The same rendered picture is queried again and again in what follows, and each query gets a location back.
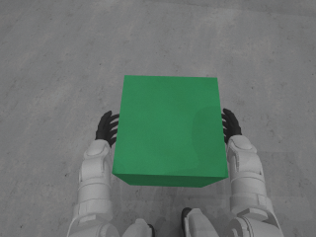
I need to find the robot right hand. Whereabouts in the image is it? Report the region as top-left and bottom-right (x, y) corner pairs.
(221, 108), (242, 145)

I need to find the right robot thigh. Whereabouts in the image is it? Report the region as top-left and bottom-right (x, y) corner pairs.
(184, 213), (219, 237)

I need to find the robot right forearm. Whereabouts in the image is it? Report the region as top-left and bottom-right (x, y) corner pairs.
(226, 134), (283, 235)

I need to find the carton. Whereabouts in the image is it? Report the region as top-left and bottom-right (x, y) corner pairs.
(112, 75), (229, 188)

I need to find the left robot upper arm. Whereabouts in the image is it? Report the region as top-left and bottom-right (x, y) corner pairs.
(69, 222), (119, 237)

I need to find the robot left hand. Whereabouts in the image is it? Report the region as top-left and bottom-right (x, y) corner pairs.
(95, 111), (119, 148)

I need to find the robot left shin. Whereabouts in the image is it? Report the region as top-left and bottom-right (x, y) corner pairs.
(134, 218), (148, 226)

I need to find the right robot upper arm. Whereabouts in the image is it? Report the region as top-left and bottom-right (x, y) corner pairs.
(225, 216), (283, 237)

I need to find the robot left forearm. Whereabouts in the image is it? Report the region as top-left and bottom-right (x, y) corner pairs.
(66, 139), (114, 237)

